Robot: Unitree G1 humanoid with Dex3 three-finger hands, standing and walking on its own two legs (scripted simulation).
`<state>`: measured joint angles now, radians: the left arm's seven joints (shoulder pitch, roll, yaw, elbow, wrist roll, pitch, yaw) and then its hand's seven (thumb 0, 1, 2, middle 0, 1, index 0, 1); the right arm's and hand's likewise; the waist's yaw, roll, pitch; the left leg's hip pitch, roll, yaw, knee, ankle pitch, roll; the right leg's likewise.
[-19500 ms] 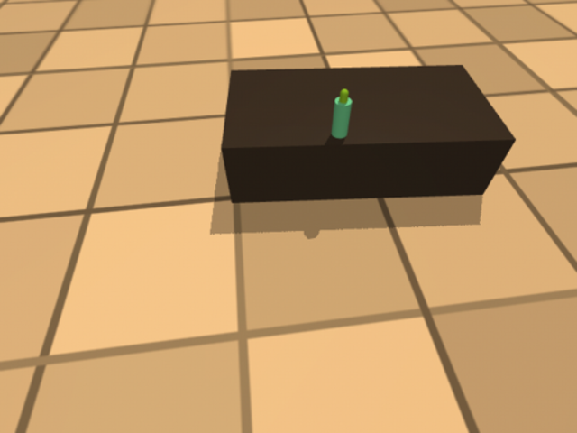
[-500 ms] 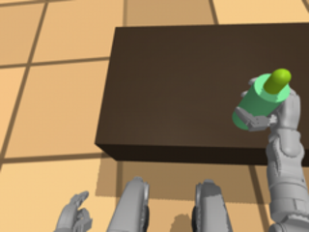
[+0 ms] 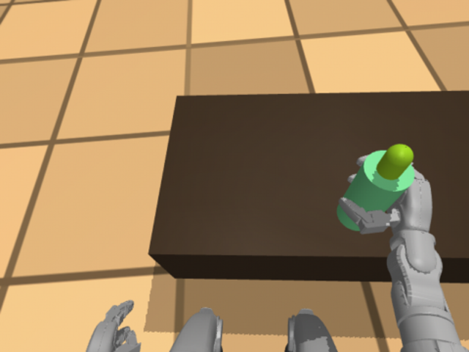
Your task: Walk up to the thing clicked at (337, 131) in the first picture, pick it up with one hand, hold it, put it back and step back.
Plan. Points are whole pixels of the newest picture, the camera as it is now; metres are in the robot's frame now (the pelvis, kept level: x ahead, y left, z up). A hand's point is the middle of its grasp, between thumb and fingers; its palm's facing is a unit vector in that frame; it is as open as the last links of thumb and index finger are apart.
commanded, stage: lift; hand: right
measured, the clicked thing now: (375, 187) +0.37 -0.18 +0.06
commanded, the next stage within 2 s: hold in 0.66 s
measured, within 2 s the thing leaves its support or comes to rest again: neither
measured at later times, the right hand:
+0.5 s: hand (373, 188) +0.36 -0.16 +0.07, palm faces +0.11 +0.99 -0.02, open 9.2 cm
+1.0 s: hand (380, 189) +0.35 -0.17 +0.09, palm faces +0.11 +0.99 -0.02, open 9.2 cm
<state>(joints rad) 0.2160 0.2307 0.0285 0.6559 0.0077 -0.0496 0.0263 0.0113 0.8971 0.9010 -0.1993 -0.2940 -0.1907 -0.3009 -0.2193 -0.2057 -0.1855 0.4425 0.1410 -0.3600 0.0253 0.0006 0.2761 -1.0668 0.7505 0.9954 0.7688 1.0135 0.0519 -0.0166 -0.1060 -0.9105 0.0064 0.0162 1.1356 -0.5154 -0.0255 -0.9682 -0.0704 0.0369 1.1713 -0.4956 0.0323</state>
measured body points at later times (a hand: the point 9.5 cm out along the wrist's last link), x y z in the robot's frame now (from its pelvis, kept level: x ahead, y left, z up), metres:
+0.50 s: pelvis +0.01 +0.00 +0.03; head +0.08 -0.01 +0.48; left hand +0.14 +0.25 -0.08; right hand +0.35 -0.22 +0.08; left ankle +0.02 +0.14 -0.65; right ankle +0.04 -0.14 -0.65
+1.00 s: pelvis +0.02 +0.00 +0.05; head +0.07 -0.01 +0.49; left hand +0.15 +0.25 -0.06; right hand +0.33 -0.22 +0.10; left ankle +0.02 +0.14 -0.65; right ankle +0.04 -0.14 -0.65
